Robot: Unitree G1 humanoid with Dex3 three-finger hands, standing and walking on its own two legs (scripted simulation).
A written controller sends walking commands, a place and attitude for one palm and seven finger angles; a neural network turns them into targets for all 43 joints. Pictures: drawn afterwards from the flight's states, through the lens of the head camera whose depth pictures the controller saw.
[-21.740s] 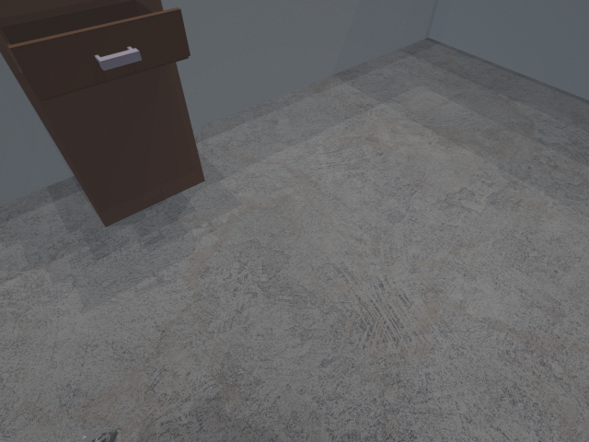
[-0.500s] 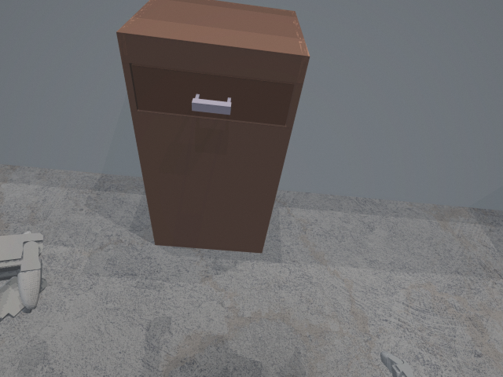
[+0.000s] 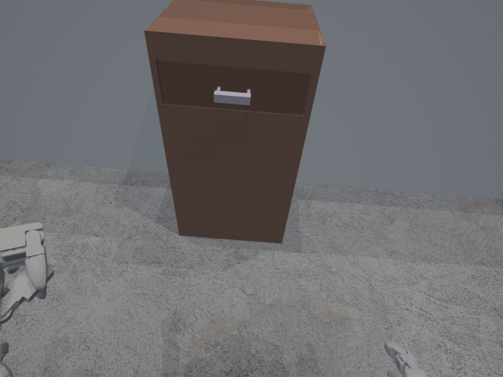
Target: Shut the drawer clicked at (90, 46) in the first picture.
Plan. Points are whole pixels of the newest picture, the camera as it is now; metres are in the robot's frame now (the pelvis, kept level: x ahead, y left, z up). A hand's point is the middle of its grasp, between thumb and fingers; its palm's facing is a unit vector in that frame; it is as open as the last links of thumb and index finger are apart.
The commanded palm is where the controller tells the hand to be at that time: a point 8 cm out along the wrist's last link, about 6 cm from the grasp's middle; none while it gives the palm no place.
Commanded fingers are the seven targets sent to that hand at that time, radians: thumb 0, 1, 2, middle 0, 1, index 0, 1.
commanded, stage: stop stepping back and stand still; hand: left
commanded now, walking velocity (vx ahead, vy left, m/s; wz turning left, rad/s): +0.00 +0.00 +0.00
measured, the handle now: (233, 94) +0.89 +0.12 +0.03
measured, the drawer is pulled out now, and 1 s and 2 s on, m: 0.00 0.00 0.00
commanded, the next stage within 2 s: let the arm hang, fingers relaxed in 0.60 s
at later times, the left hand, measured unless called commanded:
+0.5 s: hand (57, 251) +0.21 +0.26 +0.16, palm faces +0.36 -0.81 -0.47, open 3.3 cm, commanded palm +0.15 +0.30 +0.19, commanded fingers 0.00 0.90 0.90 -1.40 -1.60 -1.40 -1.60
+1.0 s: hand out of the picture +0.06 +0.21 -0.16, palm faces -0.02 -0.98 -0.21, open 3.1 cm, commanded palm none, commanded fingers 0.00 0.90 0.90 -0.76 -0.91 -0.76 -0.91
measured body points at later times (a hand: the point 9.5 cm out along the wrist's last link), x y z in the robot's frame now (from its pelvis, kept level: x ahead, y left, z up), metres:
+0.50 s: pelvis +0.02 +0.02 +0.01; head +0.05 +0.02 +0.46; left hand +0.18 +0.30 +0.19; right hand +0.20 -0.21 -0.08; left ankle +0.04 +0.12 -0.73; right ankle +0.02 -0.09 -0.73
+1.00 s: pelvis +0.01 +0.03 +0.01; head +0.03 +0.03 +0.46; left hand +0.06 +0.26 -0.14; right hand +0.10 -0.23 -0.13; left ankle +0.04 +0.12 -0.73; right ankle +0.02 -0.09 -0.73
